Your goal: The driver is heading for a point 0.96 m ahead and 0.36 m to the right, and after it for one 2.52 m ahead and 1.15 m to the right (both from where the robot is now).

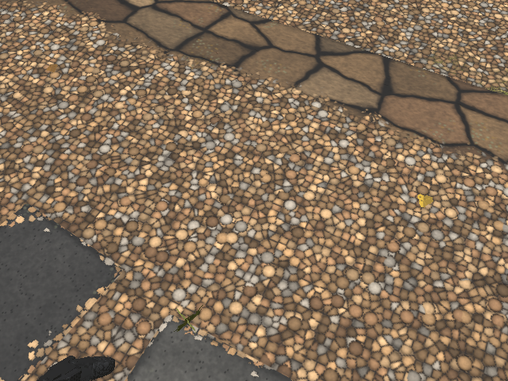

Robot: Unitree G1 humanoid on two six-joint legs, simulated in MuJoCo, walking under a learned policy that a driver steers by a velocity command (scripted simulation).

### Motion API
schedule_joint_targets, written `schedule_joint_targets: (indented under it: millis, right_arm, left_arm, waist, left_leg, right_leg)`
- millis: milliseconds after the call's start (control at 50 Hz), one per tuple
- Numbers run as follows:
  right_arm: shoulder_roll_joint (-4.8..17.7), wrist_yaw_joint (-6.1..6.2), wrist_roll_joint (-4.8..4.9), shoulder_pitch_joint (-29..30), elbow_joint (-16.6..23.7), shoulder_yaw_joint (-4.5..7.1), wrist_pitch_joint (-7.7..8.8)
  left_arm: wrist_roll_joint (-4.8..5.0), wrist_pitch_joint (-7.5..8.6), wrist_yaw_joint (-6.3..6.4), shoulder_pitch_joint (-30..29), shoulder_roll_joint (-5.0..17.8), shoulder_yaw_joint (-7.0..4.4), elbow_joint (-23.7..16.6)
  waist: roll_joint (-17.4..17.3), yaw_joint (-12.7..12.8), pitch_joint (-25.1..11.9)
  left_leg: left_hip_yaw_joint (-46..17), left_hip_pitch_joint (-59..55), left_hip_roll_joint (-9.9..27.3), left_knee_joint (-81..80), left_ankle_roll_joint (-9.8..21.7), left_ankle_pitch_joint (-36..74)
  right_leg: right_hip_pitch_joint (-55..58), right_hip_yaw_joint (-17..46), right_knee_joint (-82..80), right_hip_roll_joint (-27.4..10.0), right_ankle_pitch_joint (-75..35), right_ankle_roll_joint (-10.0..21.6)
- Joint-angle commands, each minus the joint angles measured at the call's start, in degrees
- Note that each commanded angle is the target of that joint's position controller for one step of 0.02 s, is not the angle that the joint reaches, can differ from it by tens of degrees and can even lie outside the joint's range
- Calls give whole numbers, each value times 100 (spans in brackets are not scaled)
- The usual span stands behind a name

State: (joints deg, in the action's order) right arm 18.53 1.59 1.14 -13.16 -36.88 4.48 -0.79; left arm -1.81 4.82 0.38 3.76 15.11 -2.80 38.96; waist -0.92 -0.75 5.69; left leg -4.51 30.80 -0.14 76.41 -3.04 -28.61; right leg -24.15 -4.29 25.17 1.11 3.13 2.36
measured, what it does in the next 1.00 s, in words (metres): walks ahead, turning right: left foot, then right foot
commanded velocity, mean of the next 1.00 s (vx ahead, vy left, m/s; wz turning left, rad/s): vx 0.13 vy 0.00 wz -0.55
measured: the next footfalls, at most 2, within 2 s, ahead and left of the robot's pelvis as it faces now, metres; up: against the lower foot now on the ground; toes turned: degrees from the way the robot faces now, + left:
left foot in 0.20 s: +0.16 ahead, +0.12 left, +0.00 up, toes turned -6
right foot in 0.58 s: +0.07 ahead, -0.13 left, +0.00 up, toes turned -29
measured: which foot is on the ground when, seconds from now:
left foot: up 0.00-0.18, down 0.20-0.60, up 0.62-1.00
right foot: down 0.00-0.20, up 0.22-0.56, down 0.58-1.00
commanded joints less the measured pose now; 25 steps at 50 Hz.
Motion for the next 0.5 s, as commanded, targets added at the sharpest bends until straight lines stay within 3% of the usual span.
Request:
schedule_joint_targets:
  millis: [20,40,80,140,160,180,200,220,240,260,280,300,320,380,440,500]
  right_arm:
    - [-388,29,-91,-754,281,-198,100]
    - [-446,36,-164,-708,246,-255,134]
    - [-297,16,-180,-537,211,-259,155]
    - [132,-4,-135,-91,399,-154,93]
    - [203,-4,-143,-38,445,-120,75]
    - [324,16,-165,10,526,-66,58]
    - [621,74,-226,-146,614,19,26]
    - [1049,147,-347,-176,700,116,-41]
    - [1060,131,-437,-151,624,174,-37]
    - [642,117,-426,162,757,42,51]
    - [358,90,-324,636,799,-34,129]
    - [191,76,-240,956,856,-76,188]
    - [136,74,-214,1116,835,-92,221]
    - [155,128,-261,940,657,-40,205]
    - [401,175,-231,705,487,93,131]
    - [679,110,-146,653,344,231,126]
  left_arm:
    - [-18,164,-87,99,529,-85,-16]
    - [20,177,-133,32,506,-62,54]
    - [158,97,-205,18,661,-95,144]
    - [303,-125,-202,102,1138,-224,96]
    - [349,-199,-178,111,1154,-229,64]
    - [386,-254,-150,229,1025,-194,68]
    - [356,-275,-144,326,743,-108,34]
    - [323,-267,-172,502,307,0,-96]
    - [368,-259,-115,527,556,-94,-187]
    - [385,-333,-63,785,902,-236,-86]
    - [389,-461,-1,1125,960,-315,75]
    - [333,-591,72,1371,953,-355,201]
    - [298,-681,99,1438,878,-366,178]
    - [306,-757,63,1005,512,-268,-198]
    - [273,-736,-128,566,248,-135,-544]
    - [293,-761,-253,590,450,-198,-681]
  waist:
    - [388,-233,-1243]
    - [338,-265,-1440]
    - [532,-209,-1596]
    - [640,-177,-1370]
    - [680,-213,-1246]
    - [699,-232,-1133]
    - [375,-285,-1161]
    - [-828,-144,-1304]
    - [-1612,-209,-1228]
    - [-1206,-62,-1090]
    - [-993,194,-937]
    - [-839,300,-927]
    - [-758,344,-866]
    - [-558,178,-866]
    - [-588,-53,-1091]
    - [-799,-53,-1202]
  left_leg:
    - [-27,-441,222,-1350,38,-11]
    - [-1,-828,269,-2016,79,325]
    - [120,-1355,144,-2962,84,1237]
    - [267,-1683,-131,-3910,191,1688]
    - [304,-1956,-183,-4354,290,1850]
    - [201,-2275,-94,-4738,444,1831]
    - [-383,-2733,611,-5165,738,1708]
    - [-1431,-3157,1951,-5455,1327,2305]
    - [-2124,-2452,2611,-6010,1966,2499]
    - [-1797,-2151,2368,-6043,1944,2442]
    - [-1204,-1974,2002,-5999,1690,2473]
    - [-722,-1910,1746,-5956,1509,2612]
    - [-385,-1826,1676,-5921,1463,2949]
    - [216,-2058,1624,-5835,1482,3236]
    - [511,-2391,1811,-5609,1534,3431]
    - [681,-2372,2038,-5437,1476,3648]
  right_leg:
    - [718,1191,-842,-1424,-3437,1430]
    - [647,1111,-811,-1399,-3668,1455]
    - [618,1054,-786,-1251,-3260,1404]
    - [507,1461,-661,-1222,-1288,1165]
    - [288,1616,-570,-1146,-532,1008]
    - [-5,1770,-435,-976,313,743]
    - [-465,1732,70,-706,1435,377]
    - [-1324,959,1397,-41,2772,-41]
    - [-1659,462,2932,89,3217,-250]
    - [-1596,742,3797,-166,2956,-376]
    - [-1600,718,4269,-227,2609,-500]
    - [-1567,664,4656,-280,2285,-649]
    - [-1563,648,4918,-342,2024,-779]
    - [-1579,463,4335,-508,1525,-938]
    - [-1160,293,3145,-629,1544,-836]
    - [-478,-44,2346,-487,1747,-597]
Over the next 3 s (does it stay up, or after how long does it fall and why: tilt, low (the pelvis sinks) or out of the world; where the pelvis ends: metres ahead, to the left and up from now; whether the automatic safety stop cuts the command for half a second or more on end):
stays up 1.15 -0.25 0.00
